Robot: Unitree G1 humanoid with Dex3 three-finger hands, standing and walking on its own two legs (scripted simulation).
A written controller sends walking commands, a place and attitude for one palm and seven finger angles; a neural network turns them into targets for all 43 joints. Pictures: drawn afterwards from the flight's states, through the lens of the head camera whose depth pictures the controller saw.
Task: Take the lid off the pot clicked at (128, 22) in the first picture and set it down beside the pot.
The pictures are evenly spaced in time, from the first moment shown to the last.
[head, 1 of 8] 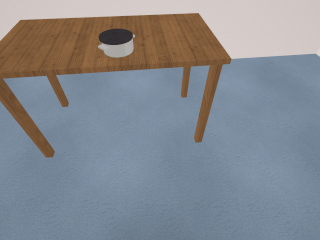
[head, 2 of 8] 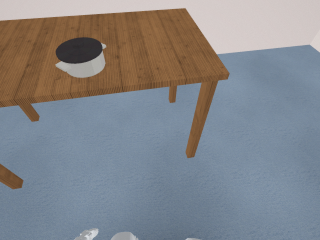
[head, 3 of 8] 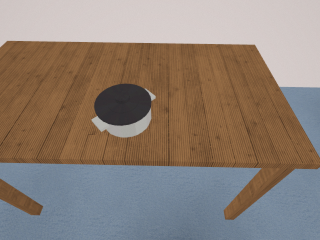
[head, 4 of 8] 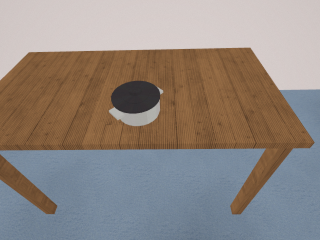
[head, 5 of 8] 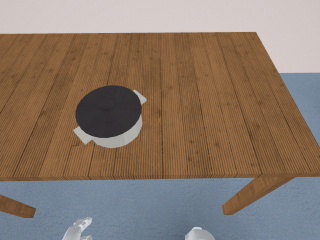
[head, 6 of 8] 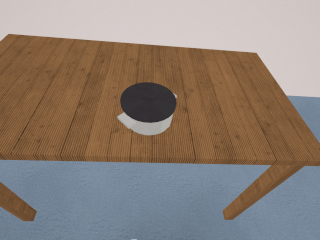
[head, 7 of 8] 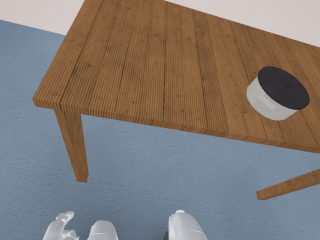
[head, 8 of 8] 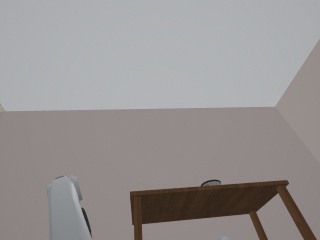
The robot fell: yes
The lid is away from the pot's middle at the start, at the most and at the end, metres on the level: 0.00 0.00 0.00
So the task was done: no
